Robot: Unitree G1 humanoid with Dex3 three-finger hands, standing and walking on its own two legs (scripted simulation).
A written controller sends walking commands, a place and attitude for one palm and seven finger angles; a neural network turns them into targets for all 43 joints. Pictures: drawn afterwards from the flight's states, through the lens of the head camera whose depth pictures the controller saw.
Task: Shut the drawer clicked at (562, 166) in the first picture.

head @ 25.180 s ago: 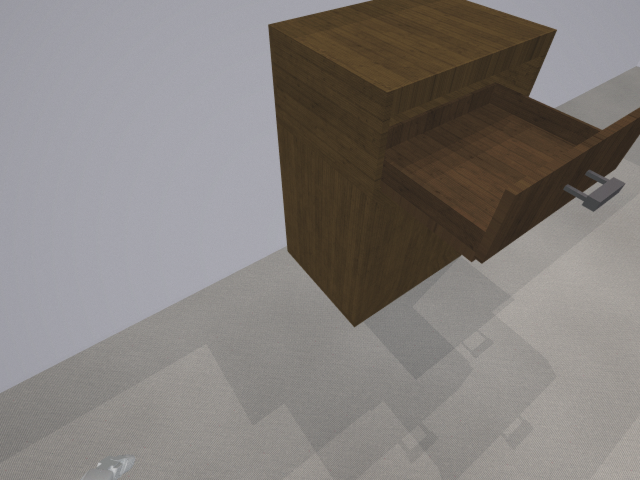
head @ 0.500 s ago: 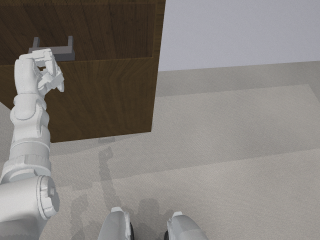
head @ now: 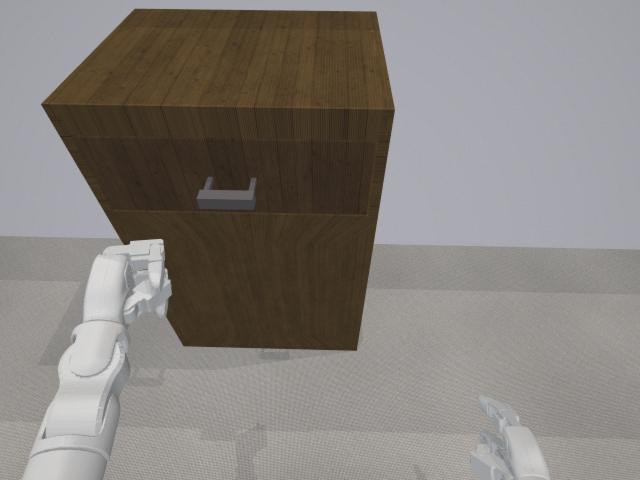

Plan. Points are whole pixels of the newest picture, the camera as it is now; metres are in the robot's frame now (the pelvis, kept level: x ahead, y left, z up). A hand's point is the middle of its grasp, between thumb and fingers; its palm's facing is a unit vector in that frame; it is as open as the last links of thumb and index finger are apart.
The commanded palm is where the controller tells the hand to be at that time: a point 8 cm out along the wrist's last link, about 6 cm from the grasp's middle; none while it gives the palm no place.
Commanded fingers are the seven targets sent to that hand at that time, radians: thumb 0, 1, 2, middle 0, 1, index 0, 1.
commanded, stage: draw the hand back to the body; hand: left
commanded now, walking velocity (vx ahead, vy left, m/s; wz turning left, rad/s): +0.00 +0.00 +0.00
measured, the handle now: (229, 191) +0.60 +0.21 -0.01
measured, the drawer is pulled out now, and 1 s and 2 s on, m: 0.00 0.00 0.00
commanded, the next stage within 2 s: step back with the hand held close in 0.72 s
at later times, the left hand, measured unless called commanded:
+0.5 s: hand (50, 345) +0.20 +0.24 +0.18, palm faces +0.37 -0.85 -0.37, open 3.3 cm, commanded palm +0.14 +0.28 +0.20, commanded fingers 0.00 0.90 0.90 -1.40 -1.60 -1.40 -1.60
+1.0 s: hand (40, 338) +0.20 +0.24 +0.19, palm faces +0.37 -0.82 -0.44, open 3.3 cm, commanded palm +0.13 +0.28 +0.20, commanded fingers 0.00 0.90 0.90 -1.40 -1.60 -1.40 -1.60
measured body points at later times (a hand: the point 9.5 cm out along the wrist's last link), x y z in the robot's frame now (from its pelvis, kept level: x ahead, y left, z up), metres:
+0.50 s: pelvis +0.00 +0.00 +0.03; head -0.02 -0.02 +0.48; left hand +0.17 +0.28 +0.20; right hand +0.20 -0.22 -0.06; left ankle +0.03 +0.10 -0.72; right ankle -0.04 -0.12 -0.72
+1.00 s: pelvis +0.01 +0.00 +0.03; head +0.00 -0.02 +0.48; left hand +0.17 +0.28 +0.22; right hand +0.20 -0.23 -0.05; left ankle +0.03 +0.10 -0.71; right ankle -0.04 -0.12 -0.72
